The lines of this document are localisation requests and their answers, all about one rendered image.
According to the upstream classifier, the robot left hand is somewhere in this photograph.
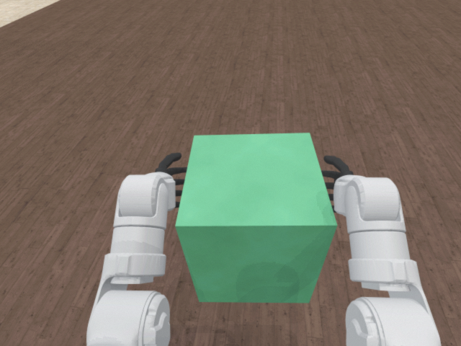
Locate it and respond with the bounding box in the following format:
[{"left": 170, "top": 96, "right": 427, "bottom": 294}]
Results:
[{"left": 155, "top": 153, "right": 187, "bottom": 208}]

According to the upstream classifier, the robot right hand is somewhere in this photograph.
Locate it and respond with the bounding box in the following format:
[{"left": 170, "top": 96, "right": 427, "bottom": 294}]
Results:
[{"left": 321, "top": 156, "right": 354, "bottom": 213}]

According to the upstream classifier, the right robot upper arm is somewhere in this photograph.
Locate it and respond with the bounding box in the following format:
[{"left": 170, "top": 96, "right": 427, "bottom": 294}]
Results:
[{"left": 346, "top": 297, "right": 440, "bottom": 346}]

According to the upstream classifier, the carton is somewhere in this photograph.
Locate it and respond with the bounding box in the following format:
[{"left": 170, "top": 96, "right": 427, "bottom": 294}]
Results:
[{"left": 175, "top": 133, "right": 337, "bottom": 303}]

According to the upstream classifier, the robot left forearm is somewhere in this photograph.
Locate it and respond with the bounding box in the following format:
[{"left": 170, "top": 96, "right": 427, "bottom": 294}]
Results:
[{"left": 86, "top": 172, "right": 176, "bottom": 345}]

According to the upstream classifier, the left robot upper arm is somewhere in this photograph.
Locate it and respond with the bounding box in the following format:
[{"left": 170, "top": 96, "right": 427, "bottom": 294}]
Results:
[{"left": 87, "top": 290, "right": 170, "bottom": 346}]

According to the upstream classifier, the robot right forearm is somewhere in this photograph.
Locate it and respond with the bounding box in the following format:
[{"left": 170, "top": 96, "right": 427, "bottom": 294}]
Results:
[{"left": 334, "top": 175, "right": 441, "bottom": 346}]

